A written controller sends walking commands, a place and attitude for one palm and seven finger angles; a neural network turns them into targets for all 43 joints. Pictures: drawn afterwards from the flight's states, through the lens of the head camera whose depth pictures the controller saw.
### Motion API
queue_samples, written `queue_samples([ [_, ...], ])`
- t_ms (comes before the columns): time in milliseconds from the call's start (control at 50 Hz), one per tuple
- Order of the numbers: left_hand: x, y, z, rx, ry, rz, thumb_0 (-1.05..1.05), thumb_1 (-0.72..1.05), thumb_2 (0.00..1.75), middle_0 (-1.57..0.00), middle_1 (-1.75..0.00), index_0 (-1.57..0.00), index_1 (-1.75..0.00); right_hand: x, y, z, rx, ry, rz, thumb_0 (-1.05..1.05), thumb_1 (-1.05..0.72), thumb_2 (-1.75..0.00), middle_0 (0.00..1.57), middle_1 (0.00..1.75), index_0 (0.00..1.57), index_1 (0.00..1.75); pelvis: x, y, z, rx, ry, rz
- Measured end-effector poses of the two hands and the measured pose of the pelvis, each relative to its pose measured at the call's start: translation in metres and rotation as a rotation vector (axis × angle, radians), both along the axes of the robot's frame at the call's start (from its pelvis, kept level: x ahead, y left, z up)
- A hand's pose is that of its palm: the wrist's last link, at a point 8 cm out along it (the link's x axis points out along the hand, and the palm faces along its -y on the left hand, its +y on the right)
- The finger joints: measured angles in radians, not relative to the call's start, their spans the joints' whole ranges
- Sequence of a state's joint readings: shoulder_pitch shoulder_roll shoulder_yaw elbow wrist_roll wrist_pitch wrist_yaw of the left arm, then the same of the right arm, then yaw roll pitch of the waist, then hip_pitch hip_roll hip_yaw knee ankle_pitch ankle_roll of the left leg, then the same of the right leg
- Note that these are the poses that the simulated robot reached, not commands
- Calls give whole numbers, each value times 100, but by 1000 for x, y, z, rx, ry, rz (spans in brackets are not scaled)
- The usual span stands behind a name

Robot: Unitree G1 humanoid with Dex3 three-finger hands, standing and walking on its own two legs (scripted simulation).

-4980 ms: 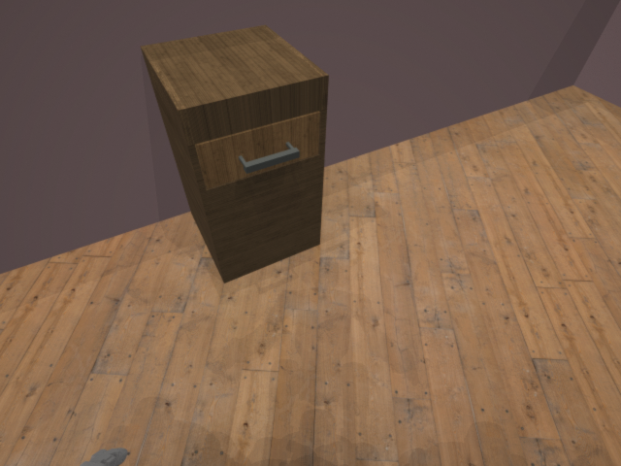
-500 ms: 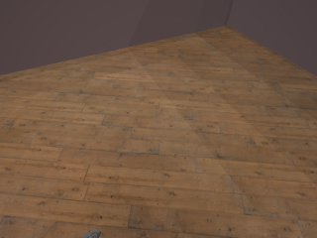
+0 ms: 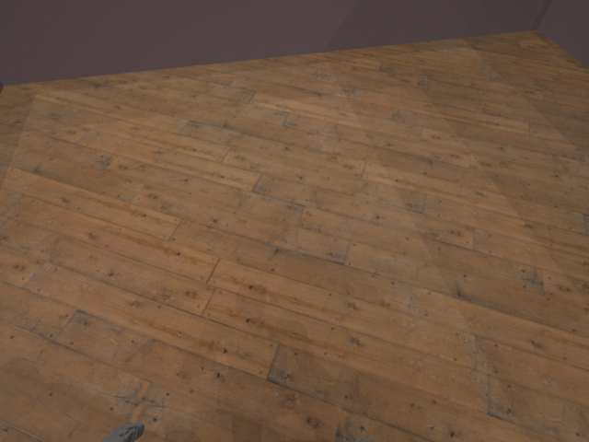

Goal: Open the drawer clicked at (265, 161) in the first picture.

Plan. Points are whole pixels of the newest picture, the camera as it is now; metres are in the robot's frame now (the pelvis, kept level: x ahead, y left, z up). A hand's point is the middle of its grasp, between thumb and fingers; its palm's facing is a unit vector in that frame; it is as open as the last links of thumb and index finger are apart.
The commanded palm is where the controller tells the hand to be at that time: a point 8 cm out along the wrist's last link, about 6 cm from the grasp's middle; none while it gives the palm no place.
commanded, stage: turn to face it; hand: left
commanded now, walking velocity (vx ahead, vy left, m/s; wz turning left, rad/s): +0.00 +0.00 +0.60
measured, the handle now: out of the picture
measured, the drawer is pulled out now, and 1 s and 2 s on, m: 0.00 0.00 0.00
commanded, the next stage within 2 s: none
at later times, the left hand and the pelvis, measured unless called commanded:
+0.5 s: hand out of the picture -0.06 +0.16 -0.16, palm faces +0.35 -0.90 -0.26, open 7.4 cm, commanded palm none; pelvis -0.03 -0.04 +0.00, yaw +20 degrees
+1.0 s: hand out of the picture -0.03 +0.23 -0.15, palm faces +0.56 -0.78 -0.27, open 7.4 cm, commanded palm none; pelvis -0.02 -0.02 +0.00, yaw +36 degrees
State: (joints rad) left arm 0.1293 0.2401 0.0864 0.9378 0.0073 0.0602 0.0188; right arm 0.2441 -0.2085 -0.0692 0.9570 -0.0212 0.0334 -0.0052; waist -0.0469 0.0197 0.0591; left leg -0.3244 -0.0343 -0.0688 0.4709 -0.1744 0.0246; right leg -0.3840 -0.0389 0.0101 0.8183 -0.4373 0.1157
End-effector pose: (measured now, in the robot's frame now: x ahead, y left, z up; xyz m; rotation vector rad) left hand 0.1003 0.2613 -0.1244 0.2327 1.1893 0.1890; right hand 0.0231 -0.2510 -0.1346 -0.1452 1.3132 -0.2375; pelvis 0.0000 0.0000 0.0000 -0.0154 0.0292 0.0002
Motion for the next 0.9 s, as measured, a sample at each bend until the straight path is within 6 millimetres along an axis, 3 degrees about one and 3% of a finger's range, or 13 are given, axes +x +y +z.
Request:
queue_samples([
  [80,-4,-26,5,8,-82,21,1,91,90,-20,-30,-19,-30,12,-30,-14,10,-25,47,1,-90,-90,20,29,20,30,-10,-23,-9,24,-5,53],
  [160,-32,-48,15,16,-98,66,1,90,90,-20,-30,-20,-30,32,-50,-14,14,-48,105,1,-91,-90,20,29,20,30,-16,-38,-5,43,-24,115],
  [320,-93,-66,17,-1,-37,192,1,90,90,-20,-30,-20,-30,65,-58,-4,23,-56,237,1,-91,-90,19,29,20,30,-21,-52,4,68,-31,227],
  [440,-150,-65,4,-25,43,312,1,90,90,-20,-30,-20,-30,92,-34,-4,16,-24,358,1,-91,-90,19,29,19,30,-25,-46,1,54,-18,310],
  [620,-237,-29,-32,-62,168,504,1,90,90,-20,-30,-20,-30,148,49,4,0,-156,571,1,-91,-90,19,29,20,30,-36,-13,-17,29,-2,426],
  [720,-238,-10,-24,-56,147,544,1,91,90,-20,-30,-20,-30,150,73,18,-5,-179,616,1,-91,-90,20,29,20,30,-37,-4,-6,9,-12,469],
  [820,-214,3,-11,-33,39,557,1,91,90,-20,-30,-19,-30,145,77,18,3,-147,642,1,-90,-90,20,29,20,30,-37,-3,0,7,-15,521],
  [900,-191,6,-2,-10,-32,563,1,91,90,-20,-30,-19,-30,141,70,12,12,-111,652,1,-90,-90,20,29,20,30,-32,-9,0,12,-12,567],
])
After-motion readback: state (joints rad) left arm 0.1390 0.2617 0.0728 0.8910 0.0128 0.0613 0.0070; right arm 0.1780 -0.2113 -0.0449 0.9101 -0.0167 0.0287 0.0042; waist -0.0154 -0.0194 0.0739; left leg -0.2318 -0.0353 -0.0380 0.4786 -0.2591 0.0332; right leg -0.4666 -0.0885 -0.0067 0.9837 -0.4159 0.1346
